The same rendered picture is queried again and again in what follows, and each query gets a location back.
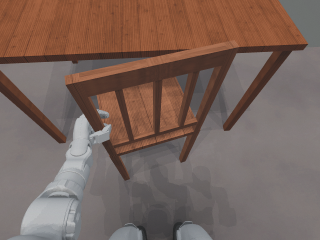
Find robot left upper arm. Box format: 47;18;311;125
7;197;82;240

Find chair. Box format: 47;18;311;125
64;40;239;181

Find robot shin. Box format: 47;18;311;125
124;223;138;229
179;221;193;228

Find left robot forearm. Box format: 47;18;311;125
20;138;94;235

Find robot right shin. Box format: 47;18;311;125
179;221;193;228

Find robot left shin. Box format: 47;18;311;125
124;223;138;229

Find table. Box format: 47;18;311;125
0;0;308;144

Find left robot hand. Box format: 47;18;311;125
73;109;112;145

